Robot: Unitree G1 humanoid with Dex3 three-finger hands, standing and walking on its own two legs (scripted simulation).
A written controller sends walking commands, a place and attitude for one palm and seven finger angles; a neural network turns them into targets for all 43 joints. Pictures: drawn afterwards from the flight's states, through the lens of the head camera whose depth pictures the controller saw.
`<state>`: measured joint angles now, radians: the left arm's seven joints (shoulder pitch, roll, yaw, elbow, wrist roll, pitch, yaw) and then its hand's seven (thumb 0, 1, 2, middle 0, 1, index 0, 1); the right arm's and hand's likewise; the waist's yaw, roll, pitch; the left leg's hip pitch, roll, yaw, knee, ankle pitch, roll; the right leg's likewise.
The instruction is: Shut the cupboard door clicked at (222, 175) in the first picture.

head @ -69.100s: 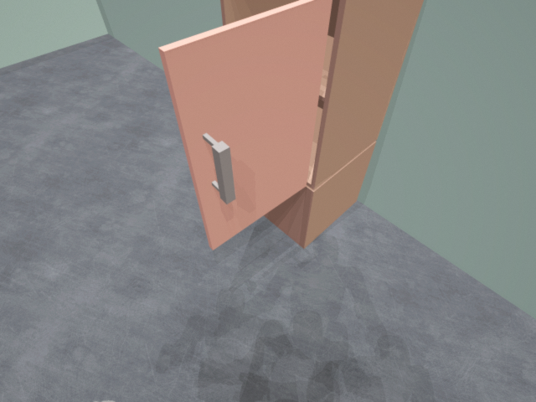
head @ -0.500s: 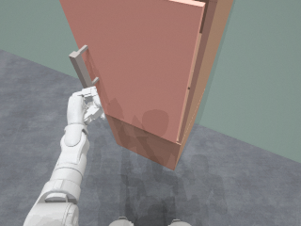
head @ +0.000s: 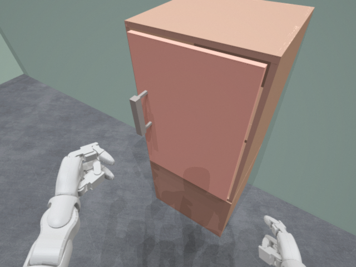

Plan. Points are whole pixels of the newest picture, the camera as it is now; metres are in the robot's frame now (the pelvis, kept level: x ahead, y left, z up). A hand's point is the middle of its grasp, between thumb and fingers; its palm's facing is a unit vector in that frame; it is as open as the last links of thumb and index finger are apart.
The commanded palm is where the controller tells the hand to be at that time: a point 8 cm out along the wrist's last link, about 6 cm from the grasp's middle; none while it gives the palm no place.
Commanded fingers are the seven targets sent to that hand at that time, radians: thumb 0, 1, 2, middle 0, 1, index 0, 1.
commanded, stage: draw the hand back to the body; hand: left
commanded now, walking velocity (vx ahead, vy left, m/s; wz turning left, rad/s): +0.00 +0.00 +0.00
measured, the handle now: (142, 113) +0.61 +0.18 -0.01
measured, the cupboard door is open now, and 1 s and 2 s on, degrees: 0 0 0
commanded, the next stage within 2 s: step back with the hand held close in 0.82 s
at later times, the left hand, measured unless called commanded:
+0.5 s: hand (16, 195) +0.19 +0.28 +0.16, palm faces +0.46 -0.78 -0.42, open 6.5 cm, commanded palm +0.15 +0.31 +0.18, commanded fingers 0.00 0.90 0.90 -0.20 -0.30 -0.20 -0.30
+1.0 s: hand (26, 195) +0.19 +0.26 +0.16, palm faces +0.46 -0.79 -0.40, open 7.4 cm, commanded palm +0.14 +0.30 +0.18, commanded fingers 0.00 0.90 0.90 -0.20 -0.30 -0.20 -0.30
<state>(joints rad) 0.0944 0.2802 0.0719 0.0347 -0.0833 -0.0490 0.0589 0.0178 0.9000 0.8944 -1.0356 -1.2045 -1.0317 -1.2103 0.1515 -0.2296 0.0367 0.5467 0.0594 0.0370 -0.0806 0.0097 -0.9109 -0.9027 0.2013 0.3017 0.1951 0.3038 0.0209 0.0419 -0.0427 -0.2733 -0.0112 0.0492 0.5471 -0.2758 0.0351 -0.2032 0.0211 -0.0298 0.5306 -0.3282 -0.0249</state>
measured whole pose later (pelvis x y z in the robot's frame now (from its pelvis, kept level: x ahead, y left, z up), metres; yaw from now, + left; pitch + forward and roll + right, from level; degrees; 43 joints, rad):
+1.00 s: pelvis +0.00 +0.00 +0.01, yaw +1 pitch -3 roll -1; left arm 0.47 0.35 0.35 -0.36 -0.08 -0.07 0.10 0.02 0.89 0.89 -0.21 -0.30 -0.21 -0.31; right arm 0.20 -0.23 0.02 0.61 0.02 -0.06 -0.07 0.01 -0.91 -0.90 0.20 0.30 0.20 0.30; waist 0.05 0.08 -0.03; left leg -0.17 0.00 0.03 0.46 -0.24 0.03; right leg -0.07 0.03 -0.04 0.40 -0.27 -0.03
